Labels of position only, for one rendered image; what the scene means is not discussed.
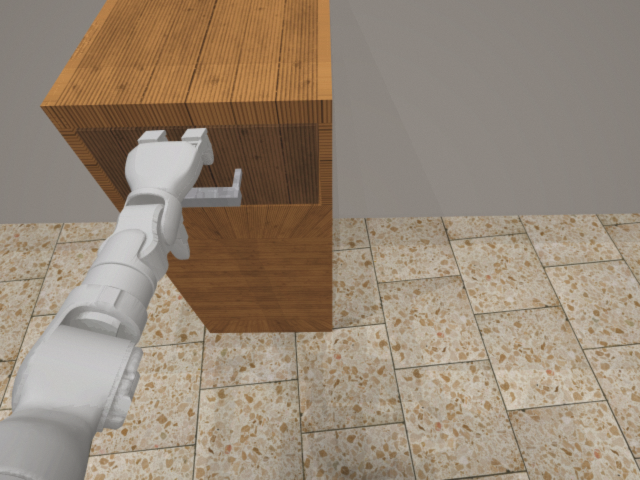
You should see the handle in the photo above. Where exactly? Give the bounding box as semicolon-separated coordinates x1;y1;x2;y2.
181;169;242;208

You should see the drawer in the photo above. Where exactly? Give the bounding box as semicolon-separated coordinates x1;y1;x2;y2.
76;123;319;205

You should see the left robot upper arm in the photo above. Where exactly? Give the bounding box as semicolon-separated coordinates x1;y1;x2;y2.
0;325;143;480

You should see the cabinet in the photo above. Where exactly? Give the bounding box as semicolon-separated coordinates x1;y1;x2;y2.
40;0;332;333

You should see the left robot forearm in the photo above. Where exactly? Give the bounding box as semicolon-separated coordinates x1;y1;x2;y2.
12;188;182;413

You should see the left robot hand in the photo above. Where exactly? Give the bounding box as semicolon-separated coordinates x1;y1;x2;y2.
125;128;214;260

